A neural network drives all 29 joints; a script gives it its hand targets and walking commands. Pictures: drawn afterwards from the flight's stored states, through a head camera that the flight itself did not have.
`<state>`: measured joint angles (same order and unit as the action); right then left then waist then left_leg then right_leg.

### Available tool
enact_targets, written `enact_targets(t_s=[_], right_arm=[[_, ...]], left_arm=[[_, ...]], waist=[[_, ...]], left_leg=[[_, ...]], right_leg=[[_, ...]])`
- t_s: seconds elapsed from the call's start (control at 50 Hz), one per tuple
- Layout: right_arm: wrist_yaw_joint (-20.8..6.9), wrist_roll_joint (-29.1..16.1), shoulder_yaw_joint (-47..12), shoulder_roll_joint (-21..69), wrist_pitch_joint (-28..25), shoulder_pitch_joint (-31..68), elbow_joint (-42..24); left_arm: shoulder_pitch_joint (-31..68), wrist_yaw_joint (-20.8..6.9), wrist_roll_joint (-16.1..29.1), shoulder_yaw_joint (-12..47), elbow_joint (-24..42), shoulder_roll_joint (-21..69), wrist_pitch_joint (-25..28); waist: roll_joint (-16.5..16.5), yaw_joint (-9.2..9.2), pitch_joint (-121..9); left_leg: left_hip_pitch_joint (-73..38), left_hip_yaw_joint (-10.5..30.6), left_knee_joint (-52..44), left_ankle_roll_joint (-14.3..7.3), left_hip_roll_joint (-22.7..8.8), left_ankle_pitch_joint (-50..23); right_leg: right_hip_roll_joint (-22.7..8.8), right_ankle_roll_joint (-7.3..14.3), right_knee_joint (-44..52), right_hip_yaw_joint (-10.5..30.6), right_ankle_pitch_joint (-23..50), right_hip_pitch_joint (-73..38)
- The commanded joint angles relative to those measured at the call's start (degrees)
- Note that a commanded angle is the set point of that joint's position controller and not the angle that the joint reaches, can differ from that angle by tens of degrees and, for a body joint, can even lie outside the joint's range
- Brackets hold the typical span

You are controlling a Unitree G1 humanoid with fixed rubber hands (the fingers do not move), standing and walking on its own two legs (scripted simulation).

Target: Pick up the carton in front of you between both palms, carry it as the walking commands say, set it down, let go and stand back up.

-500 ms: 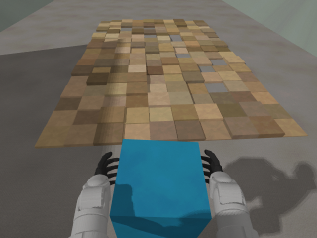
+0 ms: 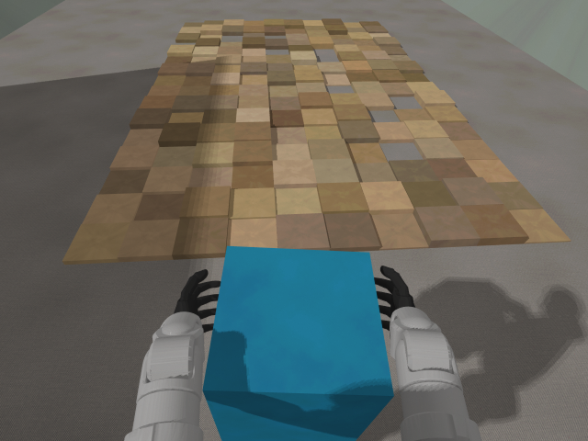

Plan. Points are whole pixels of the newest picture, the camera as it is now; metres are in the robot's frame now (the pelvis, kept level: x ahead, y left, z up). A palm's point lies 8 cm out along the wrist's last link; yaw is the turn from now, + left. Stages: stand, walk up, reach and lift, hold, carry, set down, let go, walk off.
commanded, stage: reach and lift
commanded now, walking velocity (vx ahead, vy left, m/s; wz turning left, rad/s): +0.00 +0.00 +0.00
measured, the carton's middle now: (293, 350) +0.29 +0.00 -0.04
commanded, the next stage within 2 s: hold in 0.40 s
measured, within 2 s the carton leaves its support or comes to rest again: neither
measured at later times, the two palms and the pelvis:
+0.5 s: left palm (186, 319) +0.29 +0.15 +0.05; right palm (405, 313) +0.30 -0.15 +0.05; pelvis +0.01 +0.00 +0.00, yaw +0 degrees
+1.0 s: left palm (183, 321) +0.29 +0.15 +0.05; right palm (407, 315) +0.29 -0.15 +0.05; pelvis -0.01 +0.00 +0.00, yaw +0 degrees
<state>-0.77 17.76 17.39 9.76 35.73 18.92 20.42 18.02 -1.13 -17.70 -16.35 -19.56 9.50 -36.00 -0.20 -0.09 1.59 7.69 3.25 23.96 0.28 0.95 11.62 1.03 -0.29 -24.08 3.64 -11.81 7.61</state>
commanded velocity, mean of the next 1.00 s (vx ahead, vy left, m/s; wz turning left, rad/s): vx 0.00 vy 0.00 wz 0.00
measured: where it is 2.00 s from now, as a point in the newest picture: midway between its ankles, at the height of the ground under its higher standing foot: outside the picture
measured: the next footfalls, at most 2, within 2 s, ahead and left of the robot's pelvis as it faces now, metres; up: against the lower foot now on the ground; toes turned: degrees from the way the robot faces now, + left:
left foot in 1.70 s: +0.22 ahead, +0.10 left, +0.00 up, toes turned +10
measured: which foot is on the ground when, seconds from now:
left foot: down 0.00-1.00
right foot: down 0.00-1.00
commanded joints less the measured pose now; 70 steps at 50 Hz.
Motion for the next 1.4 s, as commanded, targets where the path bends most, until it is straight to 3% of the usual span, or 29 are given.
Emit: enact_targets(t_s=[0.0, 0.18, 0.36, 0.48, 0.62, 0.82, 1.22, 1.24, 1.28, 1.3, 1.32, 1.36, 1.38], right_arm=[[-13.6, -13.0, -30.8, 52.9, -0.7, 24.9, -0.1], [-13.1, -14.2, -32.6, 52.3, 0.6, 21.1, -4.1], [-12.8, -14.8, -33.2, 51.6, 1.8, 20.9, -6.1], [-12.3, -17.3, -37.6, 51.5, 4.1, 19.5, -11.9], [-12.5, -15.4, -33.6, 49.0, 6.3, 20.9, -9.0], [-13.2, -15.5, -33.8, 51.0, 5.5, 26.7, -7.0], [-12.7, -15.7, -34.0, 50.3, 6.0, 22.6, -9.0], [-12.8, -16.6, -35.2, 50.4, 6.4, 24.8, -9.6], [-12.4, -17.9, -36.4, 51.1, 6.9, 24.6, -10.8], [-12.3, -18.8, -38.0, 51.4, 7.2, 25.5, -12.3], [-12.0, -19.5, -39.3, 51.4, 7.5, 26.2, -13.9], [-11.1, -21.2, -41.9, 50.8, 9.1, 25.1, -16.7], [-10.6, -21.6, -42.9, 50.3, 10.3, 24.0, -18.2]], left_arm=[[26.5, -12.9, 13.4, 30.6, 1.4, 53.1, 1.0], [22.9, -12.4, 14.7, 32.3, 5.3, 52.4, -0.2], [22.7, -12.2, 15.0, 32.8, 7.3, 51.5, -1.4], [21.3, -11.8, 17.6, 37.0, 12.9, 51.3, -3.6], [22.6, -11.8, 15.5, 32.9, 10.0, 48.7, -5.8], [28.4, -12.5, 15.8, 33.2, 8.1, 50.8, -5.2], [24.2, -12.0, 15.9, 33.6, 10.2, 50.3, -5.6], [26.3, -12.0, 16.6, 34.7, 9.9, 50.4, -6.1], [26.8, -11.9, 18.4, 36.5, 11.7, 50.7, -6.4], [28.1, -11.8, 19.2, 37.7, 13.2, 50.9, -6.6], [28.9, -11.6, 19.9, 39.1, 15.0, 51.1, -7.0], [29.2, -11.2, 22.3, 42.1, 18.0, 50.9, -8.6], [28.9, -11.1, 23.5, 43.2, 19.3, 50.2, -9.7]], waist=[[0.4, 0.06, -16.1], [0.4, 0.14, -15.7], [0.2, 0.15, -14.4], [0.2, 0.31, -16.9], [0.1, 0.14, -8.4], [0.3, 0.11, -11.2], [0.3, 0.1, -12.5], [1.7, 0.16, -14.5], [2.0, 0.24, -13.7], [2.9, 0.51, -12.2], [4.7, 0.68, -11.7], [8.0, 0.7, -15.1], [8.3, 0.6, -16.7]], left_leg=[[-5.9, 0.8, -3.7, -0.2, 4.0, -10.4], [-7.7, 1.2, -4.4, 0.0, 4.2, -14.8], [-7.7, 1.3, -4.9, -0.1, 4.2, -13.6], [-10.0, 1.6, -5.6, 0.2, 4.2, -17.1], [-6.6, 0.8, -7.2, -0.4, 3.9, -5.0], [-6.3, 0.5, -6.0, -0.4, 3.7, -2.0], [-8.6, 0.9, -6.2, 0.0, 3.8, -9.8], [-1.4, -0.3, -1.8, -0.8, -6.6, -2.7], [3.3, 3.4, -5.4, -1.6, -6.8, 24.0], [4.7, 5.2, -6.8, -2.3, -7.5, 30.8], [4.5, 6.9, -7.8, -3.2, -8.8, 30.6], [2.8, 11.2, -9.8, -5.6, -12.2, 23.9], [3.1, 11.1, -9.1, -6.5, -12.6, 22.0]], right_leg=[[4.2, 0.3, 3.9, 0.4, 9.8, -4.2], [4.3, 0.0, 4.8, 0.7, 14.0, -6.2], [4.2, -0.1, 5.3, 0.8, 13.2, -6.5], [4.1, -0.5, 6.0, 1.1, 17.1, -9.1], [3.7, 0.1, 7.4, 0.5, 5.1, -5.5], [3.6, 0.3, 6.2, 0.2, 2.2, -5.1], [3.9, 0.0, 6.5, 0.4, 9.6, -7.1], [-6.4, 0.5, 1.6, -0.3, 2.4, -0.3], [-4.7, 0.9, 2.2, 0.6, -21.8, 6.1], [-3.7, 0.8, 1.0, -0.1, -26.8, 9.6], [-2.9, 0.6, -1.9, -1.7, -23.8, 11.6], [-0.5, -0.2, -8.7, -7.3, -10.9, 11.5], [-0.6, -0.2, -6.2, -8.2, -10.1, 10.0]])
